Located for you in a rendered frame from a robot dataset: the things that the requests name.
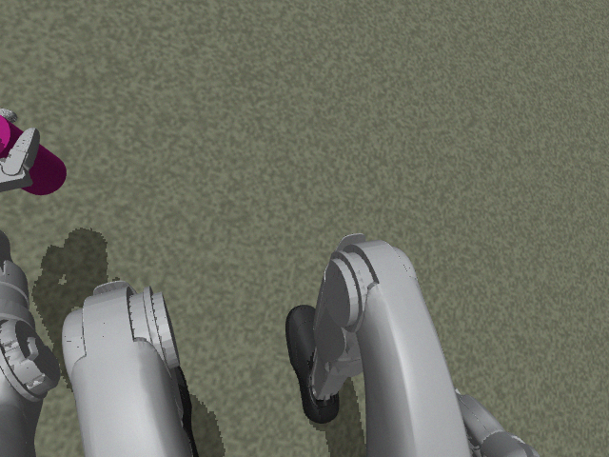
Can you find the left robot arm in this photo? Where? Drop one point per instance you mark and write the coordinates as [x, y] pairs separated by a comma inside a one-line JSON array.
[[28, 368]]

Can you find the left robot foot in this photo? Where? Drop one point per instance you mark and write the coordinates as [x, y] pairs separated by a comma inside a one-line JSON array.
[[187, 407]]

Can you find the left robot hand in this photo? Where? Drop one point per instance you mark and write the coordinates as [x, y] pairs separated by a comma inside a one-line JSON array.
[[14, 170]]

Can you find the right robot hand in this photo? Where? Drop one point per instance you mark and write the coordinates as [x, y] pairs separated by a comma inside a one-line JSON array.
[[478, 421]]

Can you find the can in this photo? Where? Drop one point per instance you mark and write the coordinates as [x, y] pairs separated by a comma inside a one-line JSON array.
[[48, 172]]

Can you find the right robot arm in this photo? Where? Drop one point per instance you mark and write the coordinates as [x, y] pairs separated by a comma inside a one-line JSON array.
[[506, 444]]

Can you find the right robot foot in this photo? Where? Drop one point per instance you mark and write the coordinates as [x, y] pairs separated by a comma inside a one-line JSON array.
[[301, 346]]

